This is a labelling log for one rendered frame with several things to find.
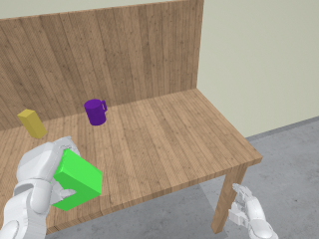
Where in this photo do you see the robot right forearm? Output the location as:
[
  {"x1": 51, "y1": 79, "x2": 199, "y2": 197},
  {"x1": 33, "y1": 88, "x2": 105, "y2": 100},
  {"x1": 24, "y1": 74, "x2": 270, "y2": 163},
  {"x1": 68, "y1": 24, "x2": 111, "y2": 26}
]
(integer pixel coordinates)
[{"x1": 247, "y1": 219, "x2": 279, "y2": 239}]

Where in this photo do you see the table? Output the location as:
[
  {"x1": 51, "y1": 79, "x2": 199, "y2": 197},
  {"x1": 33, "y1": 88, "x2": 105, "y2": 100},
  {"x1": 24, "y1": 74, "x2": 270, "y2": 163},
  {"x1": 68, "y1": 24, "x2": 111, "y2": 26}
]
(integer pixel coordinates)
[{"x1": 0, "y1": 0, "x2": 263, "y2": 235}]

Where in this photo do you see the robot right hand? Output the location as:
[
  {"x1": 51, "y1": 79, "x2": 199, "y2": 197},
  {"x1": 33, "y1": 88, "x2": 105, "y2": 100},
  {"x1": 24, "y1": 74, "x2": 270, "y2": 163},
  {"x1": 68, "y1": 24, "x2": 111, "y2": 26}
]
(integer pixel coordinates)
[{"x1": 228, "y1": 183, "x2": 266, "y2": 228}]

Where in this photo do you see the robot left hand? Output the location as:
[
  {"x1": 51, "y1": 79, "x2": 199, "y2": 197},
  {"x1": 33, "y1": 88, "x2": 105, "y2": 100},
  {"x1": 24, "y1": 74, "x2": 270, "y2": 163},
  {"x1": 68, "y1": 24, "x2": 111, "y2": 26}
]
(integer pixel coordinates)
[{"x1": 16, "y1": 135, "x2": 81, "y2": 205}]

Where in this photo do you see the robot left forearm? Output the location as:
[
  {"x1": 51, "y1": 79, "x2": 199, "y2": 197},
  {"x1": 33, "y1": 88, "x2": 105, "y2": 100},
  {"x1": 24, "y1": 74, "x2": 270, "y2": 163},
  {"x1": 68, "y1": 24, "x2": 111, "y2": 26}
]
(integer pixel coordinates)
[{"x1": 0, "y1": 178, "x2": 53, "y2": 239}]

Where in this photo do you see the sponge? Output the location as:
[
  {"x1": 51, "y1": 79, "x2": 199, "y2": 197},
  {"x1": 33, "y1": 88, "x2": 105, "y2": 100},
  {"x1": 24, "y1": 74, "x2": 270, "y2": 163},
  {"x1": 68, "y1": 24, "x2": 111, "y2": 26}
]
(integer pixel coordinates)
[{"x1": 52, "y1": 148, "x2": 103, "y2": 211}]

